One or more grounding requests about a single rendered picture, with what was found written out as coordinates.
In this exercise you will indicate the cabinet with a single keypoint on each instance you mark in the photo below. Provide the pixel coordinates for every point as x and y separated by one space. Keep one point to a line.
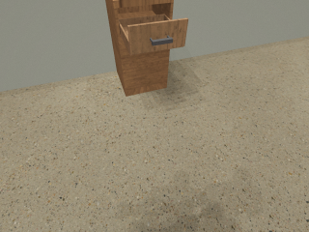
145 72

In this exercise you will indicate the drawer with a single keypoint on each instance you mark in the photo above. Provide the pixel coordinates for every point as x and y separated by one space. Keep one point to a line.
137 31

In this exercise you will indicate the handle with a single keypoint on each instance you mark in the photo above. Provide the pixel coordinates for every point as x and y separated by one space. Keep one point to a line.
168 40

